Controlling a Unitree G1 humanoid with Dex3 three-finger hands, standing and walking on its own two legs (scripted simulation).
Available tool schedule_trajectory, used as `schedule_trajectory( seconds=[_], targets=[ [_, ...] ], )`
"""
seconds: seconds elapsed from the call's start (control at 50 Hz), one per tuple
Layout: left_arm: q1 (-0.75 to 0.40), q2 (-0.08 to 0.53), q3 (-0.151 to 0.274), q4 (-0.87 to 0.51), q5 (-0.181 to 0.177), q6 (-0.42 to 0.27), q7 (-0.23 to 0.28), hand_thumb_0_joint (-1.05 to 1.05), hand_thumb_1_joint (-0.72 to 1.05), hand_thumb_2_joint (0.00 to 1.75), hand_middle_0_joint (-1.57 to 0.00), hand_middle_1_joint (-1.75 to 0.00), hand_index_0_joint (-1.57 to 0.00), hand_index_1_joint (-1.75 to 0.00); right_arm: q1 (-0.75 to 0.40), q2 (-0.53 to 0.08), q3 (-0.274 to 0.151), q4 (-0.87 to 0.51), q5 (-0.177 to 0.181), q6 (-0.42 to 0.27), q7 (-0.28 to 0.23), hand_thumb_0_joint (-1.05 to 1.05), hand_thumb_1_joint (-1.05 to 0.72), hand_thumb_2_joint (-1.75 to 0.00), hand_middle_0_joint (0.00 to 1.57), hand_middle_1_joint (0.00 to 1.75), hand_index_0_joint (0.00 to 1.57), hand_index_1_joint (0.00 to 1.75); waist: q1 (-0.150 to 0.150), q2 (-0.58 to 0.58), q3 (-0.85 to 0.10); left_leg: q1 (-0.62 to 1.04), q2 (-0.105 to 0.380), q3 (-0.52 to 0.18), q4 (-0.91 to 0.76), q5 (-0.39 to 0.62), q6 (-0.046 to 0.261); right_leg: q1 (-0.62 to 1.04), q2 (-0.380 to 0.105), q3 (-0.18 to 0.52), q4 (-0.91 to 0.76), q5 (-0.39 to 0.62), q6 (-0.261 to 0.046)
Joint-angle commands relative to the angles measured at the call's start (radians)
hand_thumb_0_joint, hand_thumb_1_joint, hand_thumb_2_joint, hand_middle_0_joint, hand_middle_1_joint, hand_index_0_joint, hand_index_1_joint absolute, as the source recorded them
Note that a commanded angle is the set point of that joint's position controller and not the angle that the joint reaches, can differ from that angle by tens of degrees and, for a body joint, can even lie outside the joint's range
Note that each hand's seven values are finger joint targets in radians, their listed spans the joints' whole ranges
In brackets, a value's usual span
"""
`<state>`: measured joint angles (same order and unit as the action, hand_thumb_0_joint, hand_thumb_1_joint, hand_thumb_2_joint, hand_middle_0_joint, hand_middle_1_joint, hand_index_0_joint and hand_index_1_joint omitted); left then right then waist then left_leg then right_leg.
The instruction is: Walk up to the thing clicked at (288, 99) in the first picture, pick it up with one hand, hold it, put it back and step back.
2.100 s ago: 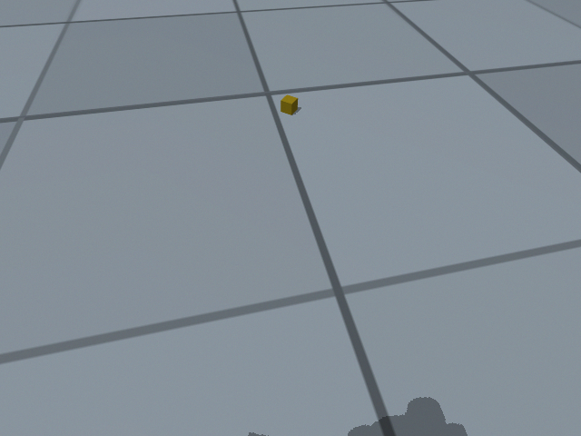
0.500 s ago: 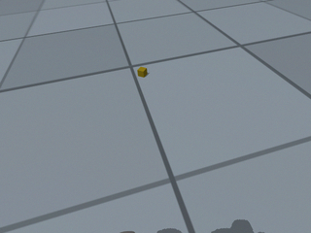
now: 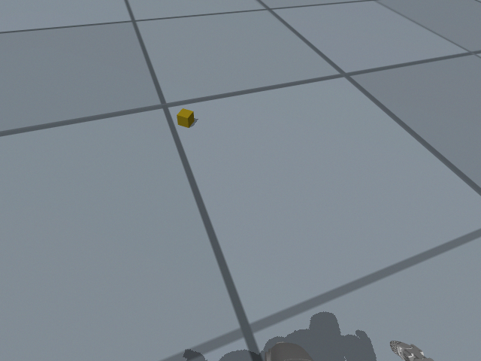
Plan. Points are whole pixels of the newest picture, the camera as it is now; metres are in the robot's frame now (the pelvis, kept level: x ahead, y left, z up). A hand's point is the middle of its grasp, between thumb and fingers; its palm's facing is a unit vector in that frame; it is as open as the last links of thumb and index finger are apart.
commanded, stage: walk up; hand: left
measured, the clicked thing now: (185, 118) +1.62 +0.28 -0.73
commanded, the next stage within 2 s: none
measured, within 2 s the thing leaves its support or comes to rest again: neither
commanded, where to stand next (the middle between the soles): +1.23 +0.05 m, yaw +0 degrees
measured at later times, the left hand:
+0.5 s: hand (115, 281) +0.29 +0.25 -0.12, palm faces +0.03 -0.92 -0.39, open 7.4 cm
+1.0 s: hand (129, 173) +0.59 +0.29 -0.13, palm faces -0.05 -0.94 -0.35, open 7.4 cm
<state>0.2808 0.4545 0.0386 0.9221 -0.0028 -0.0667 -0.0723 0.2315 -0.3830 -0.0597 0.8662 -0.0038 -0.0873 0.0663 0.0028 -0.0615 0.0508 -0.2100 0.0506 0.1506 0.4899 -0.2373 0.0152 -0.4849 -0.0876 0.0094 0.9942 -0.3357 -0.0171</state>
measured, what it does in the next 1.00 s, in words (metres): walks ahead: right foot, then left foot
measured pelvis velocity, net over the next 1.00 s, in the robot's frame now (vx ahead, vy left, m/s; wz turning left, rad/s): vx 0.52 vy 0.01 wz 0.02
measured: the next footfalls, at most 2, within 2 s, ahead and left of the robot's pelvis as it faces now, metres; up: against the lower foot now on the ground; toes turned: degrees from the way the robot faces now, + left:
right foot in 0.18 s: +0.28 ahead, -0.16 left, +0.00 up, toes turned -6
left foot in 0.64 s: +0.51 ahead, +0.12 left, +0.00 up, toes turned +9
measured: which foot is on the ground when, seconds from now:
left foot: down 0.00-0.20, up 0.22-0.62, down 0.64-1.00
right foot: up 0.00-0.16, down 0.18-0.66, up 0.68-1.00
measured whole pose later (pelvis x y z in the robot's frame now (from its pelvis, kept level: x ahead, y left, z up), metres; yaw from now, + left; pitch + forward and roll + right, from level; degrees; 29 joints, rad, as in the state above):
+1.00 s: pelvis +0.52 +0.01 +0.00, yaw +1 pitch -2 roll +1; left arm 0.24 0.43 0.05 0.93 0.01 -0.05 -0.09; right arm 0.31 -0.41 -0.06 0.88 0.00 -0.08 0.06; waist -0.03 -0.03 0.06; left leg -0.08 0.01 0.14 0.42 -0.30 0.02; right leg -0.52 -0.13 -0.03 0.68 -0.14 -0.01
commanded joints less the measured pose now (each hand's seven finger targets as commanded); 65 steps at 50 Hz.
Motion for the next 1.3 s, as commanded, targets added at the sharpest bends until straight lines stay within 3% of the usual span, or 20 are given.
schedule_trajectory(
  seconds=[0.0, 0.14, 0.16, 0.18, 0.2, 0.24, 0.32, 0.5, 0.58, 0.6, 0.64, 0.68, 0.74, 0.86, 0.96, 1.06, 1.1, 1.12, 1.2, 1.28],
  targets=[
    [-0.034, 0.177, 0.062, -0.072, 0.013, -0.017, -0.023, 0.0, 0.9, 0.9, -0.2, -0.3, -0.2, -0.3, -0.043, -0.324, -0.086, -0.089, -0.003, -0.04, -0.008, 0.0, -0.9, -0.9, 0.2, 0.3, 0.2, 0.3, 0.0, 0.214, 0.038, -0.067, 0.258, -0.204, -0.328, -0.224, 0.215, -0.013, -0.071, 0.002, -0.227, 0.121, 0.018],
    [0.027, 0.205, 0.102, -0.024, 0.02, -0.03, -0.014, 0.0, 0.9, 0.9, -0.2, -0.3, -0.2, -0.3, -0.02, -0.277, -0.065, -0.069, -0.003, -0.024, -0.008, 0.0, -0.9, -0.9, 0.2, 0.3, 0.2, 0.3, 0.084, 0.057, -0.055, -0.18, 0.157, -0.076, 0.029, -0.061, 0.118, 0.4, 0.031, -0.111, -0.368, 0.15, -0.023],
    [0.131, 0.248, 0.122, -0.005, 0.022, -0.041, 0.0, 0.0, 0.9, 0.9, -0.2, -0.3, -0.2, -0.3, 0.017, -0.232, -0.046, -0.067, -0.007, -0.023, -0.008, 0.0, -0.9, -0.9, 0.2, 0.3, 0.2, 0.3, 0.138, -0.097, -0.102, -0.283, 0.072, -0.02, 0.335, 0.016, 0.091, 0.565, 0.006, -0.022, -0.458, -0.038, -0.058],
    [0.221, 0.338, 0.141, -0.009, 0.024, -0.051, 0.019, 0.0, 0.9, 0.9, -0.2, -0.3, -0.2, -0.3, 0.044, -0.158, -0.022, -0.086, -0.006, -0.02, -0.008, 0.0, -0.9, -0.9, 0.2, 0.3, 0.2, 0.3, 0.153, -0.314, -0.114, -0.462, -0.043, -0.027, 0.642, -0.264, 0.044, 0.633, -0.236, 0.394, -0.649, -0.243, -0.117],
    [0.202, 0.374, 0.13, -0.024, 0.005, -0.05, 0.023, 0.0, 0.9, 0.9, -0.2, -0.3, -0.2, -0.3, -0.001, -0.251, -0.044, -0.086, -0.001, -0.012, -0.019, 0.0, -0.9, -0.9, 0.2, 0.3, 0.2, 0.3, 0.153, -0.208, -0.103, -0.544, -0.05, -0.124, 0.761, -0.303, 0.03, 0.589, -0.375, 0.703, -0.805, -0.314, -0.215],
    [0.06, 0.327, 0.117, -0.063, -0.007, -0.051, 0.033, 0.0, 0.9, 0.9, -0.2, -0.3, -0.2, -0.3, -0.016, -0.286, -0.05, -0.045, 0.015, -0.008, -0.024, 0.0, -0.9, -0.9, 0.2, 0.3, 0.2, 0.3, 0.09, -0.052, -0.04, -0.515, 0.031, -0.258, 0.759, -0.135, 0.033, 0.479, -0.31, 0.485, -0.769, -0.161, -0.213],
    [-0.023, 0.244, 0.089, -0.084, -0.003, -0.062, 0.038, 0.0, 0.9, 0.9, -0.2, -0.3, -0.2, -0.3, 0.062, -0.254, -0.051, 0.013, 0.001, 0.009, -0.003, 0.0, -0.9, -0.9, 0.2, 0.3, 0.2, 0.3, 0.008, -0.087, -0.007, -0.38, 0.072, -0.22, 0.549, -0.053, -0.002, 0.321, -0.211, 0.166, -0.773, 0.106, -0.192],
    [0.012, 0.258, 0.098, -0.094, 0.013, -0.066, 0.033, 0.0, 0.9, 0.9, -0.2, -0.3, -0.2, -0.3, -0.141, -0.203, -0.055, -0.053, -0.011, 0.014, 0.04, 0.0, -0.9, -0.9, 0.2, 0.3, 0.2, 0.3, 0.047, -0.023, 0.0, -0.248, 0.055, -0.097, 0.12, 0.16, -0.002, 0.346, -0.174, -0.032, -0.753, 0.176, -0.159],
    [0.005, 0.261, 0.088, -0.091, 0.01, -0.049, 0.04, 0.0, 0.9, 0.9, -0.2, -0.3, -0.2, -0.3, -0.031, -0.227, -0.077, -0.019, -0.014, 0.01, 0.031, 0.0, -0.9, -0.9, 0.2, 0.3, 0.2, 0.3, -0.024, 0.042, -0.036, 0.012, -0.01, -0.04, 0.04, 0.086, 0.039, 0.298, -0.151, -0.086, -0.518, 0.353, -0.133],
    [0.045, 0.212, 0.068, -0.093, 0.01, -0.042, 0.043, 0.0, 0.9, 0.9, -0.2, -0.3, -0.2, -0.3, 0.105, -0.275, -0.095, 0.021, -0.028, 0.003, 0.019, 0.0, -0.9, -0.9, 0.2, 0.3, 0.2, 0.3, -0.078, 0.145, -0.127, 0.219, -0.017, -0.075, 0.02, 0.008, 0.088, 0.214, -0.088, -0.134, -0.252, 0.398, -0.103],
    [0.087, 0.151, 0.048, -0.115, -0.012, -0.037, 0.05, 0.0, 0.9, 0.9, -0.2, -0.3, -0.2, -0.3, 0.223, -0.429, -0.137, -0.003, -0.015, -0.006, -0.01, 0.0, -0.9, -0.9, 0.2, 0.3, 0.2, 0.3, -0.124, 0.374, -0.221, 0.452, 0.385, -0.833, -0.226, -0.285, 0.249, -0.218, 0.132, -0.065, 0.211, -0.189, -0.038],
    [0.027, 0.228, 0.042, -0.084, -0.005, -0.033, 0.054, 0.0, 0.9, 0.9, -0.2, -0.3, -0.2, -0.3, 0.102, -0.367, -0.116, -0.03, 0.022, -0.002, -0.019, 0.0, -0.9, -0.9, 0.2, 0.3, 0.2, 0.3, -0.076, 0.131, -0.113, 0.254, 0.336, -0.617, -0.224, -0.18, 0.22, -0.192, 0.02, 0.095, 0.254, -0.074, -0.044],
    [0.112, 0.194, 0.047, -0.028, -0.013, -0.023, 0.04, 0.0, 0.9, 0.9, -0.2, -0.3, -0.2, -0.3, 0.023, -0.28, -0.07, -0.045, 0.017, -0.015, -0.024, 0.0, -0.9, -0.9, 0.2, 0.3, 0.2, 0.3, -0.004, 0.186, -0.04, 0.071, 0.239, -0.315, -0.232, 0.074, 0.177, -0.079, -0.04, 0.063, 0.101, 0.018, -0.016],
    [-0.025, 0.165, 0.056, -0.066, 0.013, -0.008, 0.003, 0.0, 0.9, 0.9, -0.2, -0.3, -0.2, -0.3, 0.035, -0.302, -0.077, -0.064, 0.0, -0.031, -0.019, 0.0, -0.9, -0.9, 0.2, 0.3, 0.2, 0.3, -0.028, 0.191, 0.037, 0.04, 0.231, -0.234, -0.304, -0.015, 0.224, -0.101, -0.065, -0.007, -0.161, 0.117, 0.026],
    [-0.112, 0.139, 0.065, -0.076, 0.011, -0.015, -0.01, 0.0, 0.9, 0.9, -0.2, -0.3, -0.2, -0.3, 0.04, -0.295, -0.074, -0.07, 0.002, -0.026, -0.016, 0.0, -0.9, -0.9, 0.2, 0.3, 0.2, 0.3, -0.031, 0.174, 0.025, 0.017, 0.186, -0.154, -0.245, 0.072, 0.172, 0.055, -0.018, -0.069, -0.379, 0.266, 0.001],
    [0.053, 0.19, 0.093, -0.027, 0.016, -0.036, 0.015, 0.0, 0.9, 0.9, -0.2, -0.3, -0.2, -0.3, 0.07, -0.244, -0.051, -0.08, 0.0, -0.01, -0.028, 0.0, -0.9, -0.9, 0.2, 0.3, 0.2, 0.3, 0.071, 0.009, -0.097, -0.058, 0.114, -0.076, 0.19, 0.253, 0.108, 0.446, 0.05, -0.083, -0.501, 0.131, -0.05],
    [0.18, 0.341, 0.129, -0.031, 0.01, -0.044, 0.037, 0.0, 0.9, 0.9, -0.2, -0.3, -0.2, -0.3, 0.124, -0.201, -0.027, -0.097, 0.01, -0.007, -0.03, 0.0, -0.9, -0.9, 0.2, 0.3, 0.2, 0.3, 0.109, -0.235, -0.165, -0.441, -0.085, -0.069, 0.644, -0.26, 0.033, 0.692, -0.353, 0.615, -0.734, -0.063, -0.212],
    [0.139, 0.325, 0.119, -0.044, -0.005, -0.039, 0.04, 0.0, 0.9, 0.9, -0.2, -0.3, -0.2, -0.3, 0.064, -0.274, -0.046, -0.075, 0.001, 0.005, -0.04, 0.0, -0.9, -0.9, 0.2, 0.3, 0.2, 0.3, 0.107, -0.086, -0.113, -0.436, -0.011, -0.172, 0.721, -0.277, 0.032, 0.567, -0.37, 0.624, -0.742, -0.106, -0.26],
    [-0.013, 0.22, 0.085, -0.083, -0.009, -0.041, 0.047, 0.0, 0.9, 0.9, -0.2, -0.3, -0.2, -0.3, 0.13, -0.246, -0.045, -0.011, 0.008, 0.018, -0.023, 0.0, -0.9, -0.9, 0.2, 0.3, 0.2, 0.3, 0.006, -0.082, -0.014, -0.339, 0.06, -0.212, 0.582, -0.092, 0.021, 0.324, -0.189, 0.204, -0.75, 0.042, -0.179],
    [-0.013, 0.224, 0.087, -0.112, 0.003, -0.052, 0.042, 0.0, 0.9, 0.9, -0.2, -0.3, -0.2, -0.3, 0.097, -0.233, -0.056, -0.008, -0.012, 0.033, 0.001, 0.0, -0.9, -0.9, 0.2, 0.3, 0.2, 0.3, 0.013, -0.081, 0.012, -0.322, 0.069, -0.159, 0.413, -0.017, -0.02, 0.25, -0.173, 0.107, -0.802, -0.045, -0.2]
  ],
)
